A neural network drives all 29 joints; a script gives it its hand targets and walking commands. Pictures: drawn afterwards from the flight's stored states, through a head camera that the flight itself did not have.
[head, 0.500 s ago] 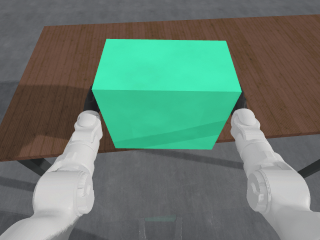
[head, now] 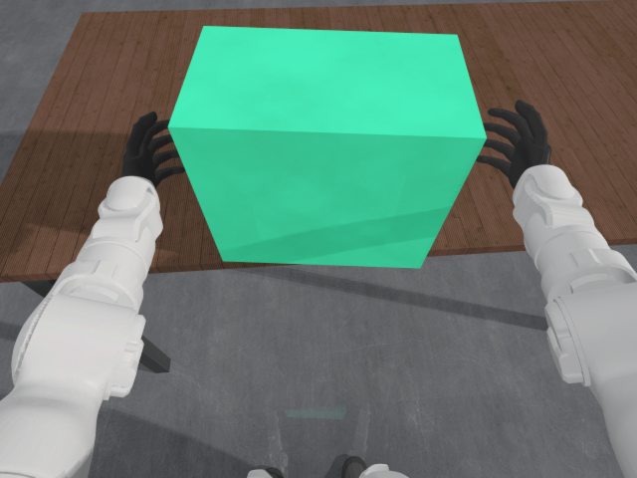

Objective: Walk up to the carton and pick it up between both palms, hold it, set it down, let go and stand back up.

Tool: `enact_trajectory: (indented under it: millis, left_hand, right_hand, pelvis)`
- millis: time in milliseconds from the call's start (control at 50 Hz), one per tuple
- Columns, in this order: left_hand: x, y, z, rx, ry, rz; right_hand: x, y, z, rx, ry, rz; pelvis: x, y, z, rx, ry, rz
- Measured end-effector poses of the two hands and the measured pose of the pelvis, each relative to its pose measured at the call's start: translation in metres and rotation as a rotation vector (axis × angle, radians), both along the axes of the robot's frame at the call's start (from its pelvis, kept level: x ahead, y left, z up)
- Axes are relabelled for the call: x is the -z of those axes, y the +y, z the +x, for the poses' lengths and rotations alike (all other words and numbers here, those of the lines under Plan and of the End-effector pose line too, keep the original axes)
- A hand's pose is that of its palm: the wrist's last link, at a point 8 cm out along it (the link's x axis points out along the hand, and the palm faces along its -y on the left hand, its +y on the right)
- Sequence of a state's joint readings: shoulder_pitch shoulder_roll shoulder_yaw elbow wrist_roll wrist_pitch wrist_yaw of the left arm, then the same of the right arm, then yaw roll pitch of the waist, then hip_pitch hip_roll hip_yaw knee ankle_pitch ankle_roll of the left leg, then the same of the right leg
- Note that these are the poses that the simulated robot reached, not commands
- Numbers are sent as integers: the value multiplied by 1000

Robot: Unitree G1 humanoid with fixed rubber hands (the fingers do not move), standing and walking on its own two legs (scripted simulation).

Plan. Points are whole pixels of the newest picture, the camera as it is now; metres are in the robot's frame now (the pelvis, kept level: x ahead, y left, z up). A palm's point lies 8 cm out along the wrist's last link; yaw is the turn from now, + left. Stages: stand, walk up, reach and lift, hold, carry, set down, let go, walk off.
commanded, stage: set down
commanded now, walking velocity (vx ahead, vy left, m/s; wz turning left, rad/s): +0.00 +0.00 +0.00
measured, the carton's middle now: (325, 162) +0.48 +0.00 +0.09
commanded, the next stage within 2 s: none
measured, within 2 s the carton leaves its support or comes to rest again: neither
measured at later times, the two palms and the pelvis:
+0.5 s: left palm (106, 117) +0.47 +0.24 +0.18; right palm (551, 121) +0.45 -0.24 +0.18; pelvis +0.00 +0.00 +0.01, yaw +1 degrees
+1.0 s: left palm (105, 157) +0.43 +0.23 +0.16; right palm (568, 161) +0.41 -0.25 +0.17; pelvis +0.01 +0.01 +0.03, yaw +0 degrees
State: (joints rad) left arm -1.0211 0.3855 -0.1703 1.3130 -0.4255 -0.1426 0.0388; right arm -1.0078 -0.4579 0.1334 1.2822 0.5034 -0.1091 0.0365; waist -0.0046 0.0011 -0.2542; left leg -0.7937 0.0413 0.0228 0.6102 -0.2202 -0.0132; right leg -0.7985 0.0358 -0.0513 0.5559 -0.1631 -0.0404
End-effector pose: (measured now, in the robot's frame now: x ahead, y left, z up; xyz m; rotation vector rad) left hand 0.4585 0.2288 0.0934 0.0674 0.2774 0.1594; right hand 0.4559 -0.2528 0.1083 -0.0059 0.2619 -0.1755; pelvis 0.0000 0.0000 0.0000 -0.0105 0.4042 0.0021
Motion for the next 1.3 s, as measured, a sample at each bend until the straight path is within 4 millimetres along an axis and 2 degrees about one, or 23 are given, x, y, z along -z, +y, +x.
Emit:
enact_trajectory:
  millis: [160,360,520,620,720,900,1080,1160,1300]
  left_hand:
    - [-27,-8,5,25,-28,-26]
    - [-74,1,8,23,-44,-31]
    - [-86,8,9,25,-26,-28]
    - [-88,7,4,38,-12,-24]
    - [-83,5,-10,59,21,-27]
    - [-72,4,-26,45,47,-38]
    - [-66,5,-39,37,37,-47]
    - [-57,8,-53,41,22,-43]
    - [-28,18,-82,6,57,-52]
  right_hand:
    - [-25,4,2,-34,-36,15]
    - [-61,9,-1,-27,-33,12]
    - [-74,11,-2,-26,-26,7]
    - [-76,14,-4,-42,-34,26]
    - [-70,11,-15,-44,-25,36]
    - [-61,0,-36,-44,-11,35]
    - [-53,-1,-52,-44,-12,33]
    - [-42,3,-66,-54,-13,26]
    - [-16,5,-91,-38,0,51]
  pelvis:
    - [-1,-5,-4,-2,-8,8]
    - [-9,-2,-1,-17,-70,5]
    - [-16,5,5,-18,-116,1]
    - [-20,10,12,-16,-147,-3]
    - [-24,11,16,-18,-199,-4]
    - [-27,9,15,-10,-248,3]
    - [-28,5,13,-4,-279,9]
    - [-30,4,15,-4,-306,9]
    - [-29,4,15,-6,-336,10]
